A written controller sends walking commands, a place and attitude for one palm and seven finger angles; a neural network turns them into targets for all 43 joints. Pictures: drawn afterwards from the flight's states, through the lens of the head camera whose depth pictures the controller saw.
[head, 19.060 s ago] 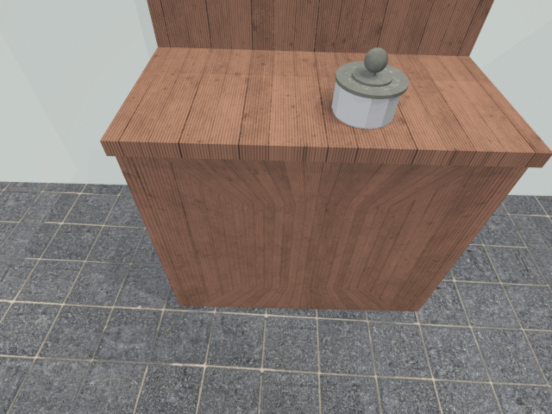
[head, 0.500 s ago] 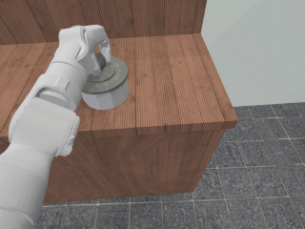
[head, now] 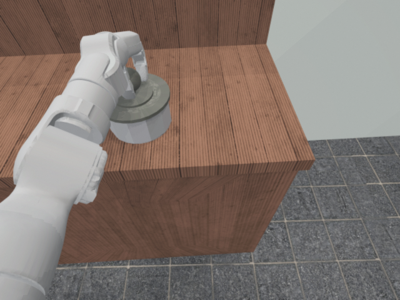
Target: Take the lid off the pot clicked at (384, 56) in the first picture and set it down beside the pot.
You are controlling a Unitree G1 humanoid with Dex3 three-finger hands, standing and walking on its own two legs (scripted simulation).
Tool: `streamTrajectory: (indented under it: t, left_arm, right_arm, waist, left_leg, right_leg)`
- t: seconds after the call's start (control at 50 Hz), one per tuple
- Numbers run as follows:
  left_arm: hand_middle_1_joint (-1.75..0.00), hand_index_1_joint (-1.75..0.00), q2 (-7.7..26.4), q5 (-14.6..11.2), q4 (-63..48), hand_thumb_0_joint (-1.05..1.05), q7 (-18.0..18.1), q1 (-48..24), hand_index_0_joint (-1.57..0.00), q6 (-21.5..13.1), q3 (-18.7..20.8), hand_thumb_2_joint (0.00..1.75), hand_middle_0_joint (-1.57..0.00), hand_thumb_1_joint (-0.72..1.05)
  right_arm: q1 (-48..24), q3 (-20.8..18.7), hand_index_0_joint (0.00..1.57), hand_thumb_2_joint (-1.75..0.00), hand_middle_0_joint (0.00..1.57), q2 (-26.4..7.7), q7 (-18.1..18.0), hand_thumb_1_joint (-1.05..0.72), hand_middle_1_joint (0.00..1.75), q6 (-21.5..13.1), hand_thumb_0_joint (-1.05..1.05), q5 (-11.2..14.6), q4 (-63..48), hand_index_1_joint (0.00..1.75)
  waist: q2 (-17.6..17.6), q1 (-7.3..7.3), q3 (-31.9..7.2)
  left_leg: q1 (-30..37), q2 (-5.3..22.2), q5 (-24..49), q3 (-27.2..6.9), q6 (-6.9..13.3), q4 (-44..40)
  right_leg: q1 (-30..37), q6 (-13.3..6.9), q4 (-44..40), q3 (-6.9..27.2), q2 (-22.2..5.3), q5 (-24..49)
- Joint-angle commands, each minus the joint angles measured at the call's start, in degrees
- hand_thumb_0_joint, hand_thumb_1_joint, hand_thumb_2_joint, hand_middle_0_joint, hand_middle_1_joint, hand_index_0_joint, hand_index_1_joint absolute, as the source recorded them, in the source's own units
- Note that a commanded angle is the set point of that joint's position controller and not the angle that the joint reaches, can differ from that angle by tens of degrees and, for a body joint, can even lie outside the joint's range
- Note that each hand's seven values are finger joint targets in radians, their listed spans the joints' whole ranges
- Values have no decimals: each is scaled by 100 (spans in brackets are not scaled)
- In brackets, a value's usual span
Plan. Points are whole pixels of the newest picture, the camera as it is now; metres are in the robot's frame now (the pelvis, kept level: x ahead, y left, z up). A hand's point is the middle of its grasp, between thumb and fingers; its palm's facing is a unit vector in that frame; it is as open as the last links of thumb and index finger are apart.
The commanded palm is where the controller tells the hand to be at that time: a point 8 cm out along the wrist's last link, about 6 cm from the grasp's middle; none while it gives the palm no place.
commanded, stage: lift the lid straight up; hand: left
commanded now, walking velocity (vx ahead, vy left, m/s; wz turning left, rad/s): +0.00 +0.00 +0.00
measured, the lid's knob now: (128, 80) +0.52 +0.11 +0.17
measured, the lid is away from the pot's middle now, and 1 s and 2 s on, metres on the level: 0.00 0.00 0.02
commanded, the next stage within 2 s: move the lid sideways beside the pot in 1.96 s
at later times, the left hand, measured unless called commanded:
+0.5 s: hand (126, 65) +0.50 +0.10 +0.22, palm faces -0.36 -0.09 -0.93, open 7.6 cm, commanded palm +0.49 +0.12 +0.29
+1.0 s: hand (111, 45) +0.49 +0.12 +0.26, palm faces -0.28 -0.10 -0.95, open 7.6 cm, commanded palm +0.49 +0.12 +0.33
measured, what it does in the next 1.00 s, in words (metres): stands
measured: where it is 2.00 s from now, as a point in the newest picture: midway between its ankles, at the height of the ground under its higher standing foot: outside the picture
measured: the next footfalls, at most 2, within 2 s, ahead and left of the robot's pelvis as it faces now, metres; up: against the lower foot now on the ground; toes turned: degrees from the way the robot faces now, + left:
none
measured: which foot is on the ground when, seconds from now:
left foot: down 0.00-1.00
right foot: down 0.00-1.00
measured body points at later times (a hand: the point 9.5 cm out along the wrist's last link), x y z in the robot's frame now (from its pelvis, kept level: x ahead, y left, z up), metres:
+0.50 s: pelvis +0.00 +0.00 +0.00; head +0.04 -0.03 +0.45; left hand +0.51 +0.11 +0.27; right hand +0.07 -0.26 -0.14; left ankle -0.04 +0.10 -0.74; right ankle -0.01 -0.14 -0.74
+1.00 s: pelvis +0.00 +0.00 +0.00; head +0.03 -0.03 +0.45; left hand +0.50 +0.12 +0.31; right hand +0.07 -0.26 -0.14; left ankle -0.04 +0.10 -0.74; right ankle -0.01 -0.14 -0.74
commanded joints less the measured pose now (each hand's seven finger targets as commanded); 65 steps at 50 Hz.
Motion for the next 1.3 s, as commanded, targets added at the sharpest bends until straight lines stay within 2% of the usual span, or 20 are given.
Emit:
streamTrajectory:
  t: [0.0,0.06,0.12,0.16,0.22,0.34,0.42,0.54,0.6,0.68,0.72,0.76,0.82,0.9,0.98,1.02,1.04,1.14,1.24,1.28]
  left_arm:
    - [-109,-109,938,126,-1440,0,272,-3598,-89,-111,11,78,-92,69]
    - [-109,-109,1338,97,-1715,0,301,-3738,-90,-192,361,78,-92,69]
    - [-109,-109,1078,-41,-1785,0,319,-3935,-90,-206,135,78,-92,69]
    - [-109,-109,1499,75,-1470,0,358,-3901,-90,-177,471,78,-92,69]
    - [-109,-109,1042,-113,-1657,0,319,-4094,-90,-188,88,78,-92,69]
    - [-109,-109,1476,92,-1610,0,317,-4204,-90,-205,441,78,-92,69]
    - [-109,-109,1384,104,-1153,0,285,-3938,-90,-17,323,78,-92,69]
    - [-109,-109,1820,244,-1525,0,248,-4221,-90,-48,618,78,-92,69]
    - [-109,-109,1655,266,-1288,0,190,-4165,-90,26,434,78,-92,69]
    - [-109,-109,1682,230,-1776,0,161,-4398,-90,-40,460,78,-92,69]
    - [-109,-109,1342,119,-1397,0,121,-4185,-90,51,185,78,-92,69]
    - [-109,-109,1611,210,-1590,0,127,-4496,-90,35,359,78,-92,69]
    - [-109,-109,1196,65,-1827,0,115,-4591,-90,-9,75,78,-92,69]
    - [-109,-109,1821,248,-1487,0,102,-4614,-90,44,518,78,-92,69]
    - [-109,-109,1503,273,-1145,0,108,-4639,-90,151,226,78,-92,69]
    - [-109,-109,1299,153,-1662,0,144,-4913,-90,77,102,78,-92,69]
    - [-109,-109,1558,274,-1911,0,153,-5098,-90,26,288,78,-92,69]
    - [-109,-109,1404,297,-960,0,103,-4749,-90,201,213,78,-92,69]
    - [-109,-109,1600,362,-1257,0,157,-5177,-90,186,302,78,-92,69]
    - [-109,-109,1694,436,-926,0,159,-5120,-90,276,349,78,-92,69]
  right_arm:
    - [117,-256,20,-90,20,-673,-63,-90,30,-221,0,4,-530,30]
    - [152,-270,20,-90,20,-678,-56,-90,30,-303,0,-32,-517,30]
    - [134,-275,20,-90,20,-673,-71,-90,30,-374,0,-7,-499,30]
    - [176,-238,20,-90,20,-664,-92,-90,30,-448,0,-32,-437,30]
    - [101,-235,20,-90,20,-669,-112,-90,30,-516,0,-7,-467,30]
    - [169,-226,20,-90,20,-642,-105,-90,30,-664,0,-62,-411,30]
    - [129,-223,20,-90,20,-711,-118,-90,30,-569,0,-34,-381,30]
    - [68,-227,20,-90,20,-671,-111,-90,30,-591,0,-65,-497,30]
    - [56,-224,20,-90,20,-686,-122,-90,30,-551,0,-16,-484,30]
    - [0,-232,20,-90,20,-648,-101,-90,30,-609,0,-45,-576,30]
    - [39,-242,20,-90,20,-699,-102,-90,30,-543,0,-4,-497,30]
    - [5,-215,20,-90,20,-680,-99,-90,30,-568,0,-4,-511,30]
    - [-36,-237,20,-90,20,-668,-93,-90,30,-632,0,-19,-522,30]
    - [26,-192,20,-90,20,-667,-107,-90,30,-683,0,-30,-473,30]
    - [-5,-161,20,-90,20,-696,-116,-90,30,-616,0,24,-437,30]
    - [-45,-185,20,-90,20,-692,-93,-90,30,-659,0,-7,-506,30]
    - [7,-193,20,-90,20,-650,-81,-90,30,-723,0,-45,-525,30]
    - [60,-159,20,-90,20,-691,-107,-90,30,-680,0,6,-390,30]
    - [37,-145,20,-90,20,-678,-122,-90,30,-765,0,-28,-429,30]
    - [39,-133,20,-90,20,-709,-143,-90,30,-748,0,-9,-396,30]
  waist:
    - [-240,-79,-2584]
    - [-219,1,-2811]
    - [-212,-43,-2629]
    - [-391,18,-2611]
    - [-311,-45,-2587]
    - [-418,48,-2893]
    - [-576,13,-2425]
    - [-504,103,-2995]
    - [-614,18,-2601]
    - [-312,90,-2991]
    - [-282,-20,-2442]
    - [-396,20,-2607]
    - [-76,-13,-2729]
    - [-456,58,-2655]
    - [-566,-43,-2196]
    - [-48,-5,-2651]
    - [-64,37,-3055]
    - [-631,-55,-2270]
    - [-406,9,-2707]
    - [-574,-24,-2414]
  left_leg:
    - [1399,-153,2698,-239,143,87]
    - [1626,-128,3042,-298,142,127]
    - [1613,-132,3024,-291,141,77]
    - [1493,-163,2771,-302,160,22]
    - [1517,-172,2752,-276,160,-29]
    - [1650,-170,3197,-321,130,35]
    - [1194,-220,2679,-192,172,-46]
    - [1444,-197,3101,-228,179,60]
    - [1304,-190,2858,-182,185,-14]
    - [1629,-188,3311,-249,171,63]
    - [1461,-184,3021,-213,159,12]
    - [1486,-180,2844,-237,161,-53]
    - [1843,-147,3304,-316,106,37]
    - [1471,-199,2776,-275,129,-91]
    - [1233,-183,2324,-247,127,-211]
    - [1682,-134,2902,-320,50,-129]
    - [1905,-130,3191,-372,39,-55]
    - [1368,-154,2446,-295,88,-220]
    - [1531,-156,2649,-322,66,-213]
    - [1259,-179,2250,-251,101,-295]
  right_leg:
    - [912,-284,-1,-184,367,2136]
    - [1011,-278,5,-165,377,2266]
    - [962,-288,-61,-197,371,2264]
    - [1080,-279,-58,-164,383,2200]
    - [1071,-275,-83,-185,353,2252]
    - [1229,-248,-8,-137,343,2489]
    - [1271,-266,-95,-152,334,2427]
    - [1516,-230,0,-74,310,2651]
    - [1329,-234,-84,-101,322,2474]
    - [1415,-235,-30,-79,317,2632]
    - [1154,-266,-156,-144,328,2418]
    - [1223,-256,-133,-107,325,2309]
    - [1028,-280,-130,-158,334,2344]
    - [1275,-261,-129,-122,322,2238]
    - [1022,-280,-234,-148,336,1898]
    - [1006,-303,-179,-152,309,2046]
    - [1122,-277,-118,-97,317,2162]
    - [921,-274,-256,-149,346,1791]
    - [1106,-276,-211,-108,321,1927]
    - [1094,-277,-275,-104,327,1800]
